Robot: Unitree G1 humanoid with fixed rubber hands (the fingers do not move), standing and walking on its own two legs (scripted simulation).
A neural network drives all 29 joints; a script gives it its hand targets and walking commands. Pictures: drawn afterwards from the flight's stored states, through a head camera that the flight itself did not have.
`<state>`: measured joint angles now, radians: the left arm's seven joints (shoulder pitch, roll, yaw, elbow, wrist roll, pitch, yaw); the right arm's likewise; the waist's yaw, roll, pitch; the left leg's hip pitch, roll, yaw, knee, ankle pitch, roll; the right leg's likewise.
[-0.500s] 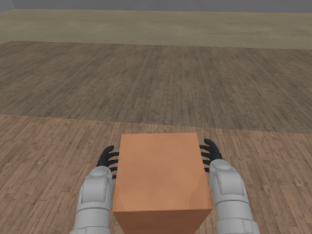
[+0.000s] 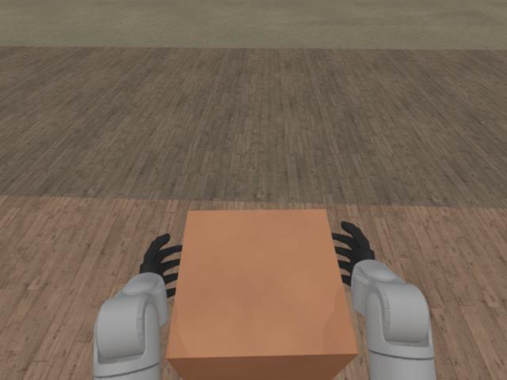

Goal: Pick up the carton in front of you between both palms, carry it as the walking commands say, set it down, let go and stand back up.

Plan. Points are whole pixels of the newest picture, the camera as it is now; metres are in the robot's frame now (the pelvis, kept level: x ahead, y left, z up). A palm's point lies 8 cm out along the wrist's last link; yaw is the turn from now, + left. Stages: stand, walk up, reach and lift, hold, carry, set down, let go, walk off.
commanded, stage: carry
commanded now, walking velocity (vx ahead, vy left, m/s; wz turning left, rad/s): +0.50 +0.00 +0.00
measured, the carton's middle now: (257, 306) +0.26 +0.00 +0.00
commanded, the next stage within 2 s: none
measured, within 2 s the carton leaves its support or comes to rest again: neither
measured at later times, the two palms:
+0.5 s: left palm (192, 146) +0.57 +0.13 +0.09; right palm (329, 134) +0.60 -0.17 +0.09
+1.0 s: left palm (197, 80) +0.91 +0.15 +0.07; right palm (298, 74) +0.91 -0.15 +0.08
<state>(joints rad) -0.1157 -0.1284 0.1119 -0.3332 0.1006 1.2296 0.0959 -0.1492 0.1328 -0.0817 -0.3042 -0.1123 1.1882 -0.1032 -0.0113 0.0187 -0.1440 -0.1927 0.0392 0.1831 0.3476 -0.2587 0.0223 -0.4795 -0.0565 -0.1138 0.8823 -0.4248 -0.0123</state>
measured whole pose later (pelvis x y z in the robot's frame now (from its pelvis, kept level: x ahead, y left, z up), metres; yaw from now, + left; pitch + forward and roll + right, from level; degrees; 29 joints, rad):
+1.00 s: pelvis +0.65 +0.01 +0.00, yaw -1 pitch +5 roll -1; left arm -0.09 -0.13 0.07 -0.39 0.13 1.18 0.09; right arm -0.12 0.13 -0.09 -0.36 -0.10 1.15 -0.09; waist -0.02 0.01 -0.07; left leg -0.05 0.02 0.22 0.25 -0.29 0.04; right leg -0.60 -0.10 -0.14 0.67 -0.13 0.00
